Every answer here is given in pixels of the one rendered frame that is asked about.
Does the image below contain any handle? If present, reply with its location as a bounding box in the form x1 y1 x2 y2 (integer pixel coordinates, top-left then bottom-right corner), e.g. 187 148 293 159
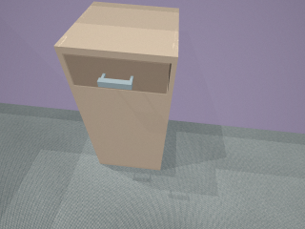
97 73 133 90

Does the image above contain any cabinet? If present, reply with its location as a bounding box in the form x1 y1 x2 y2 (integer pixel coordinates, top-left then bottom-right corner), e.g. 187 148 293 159
54 1 179 171

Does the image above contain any drawer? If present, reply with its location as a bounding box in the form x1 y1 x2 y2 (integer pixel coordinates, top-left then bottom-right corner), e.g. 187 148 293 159
64 53 171 94

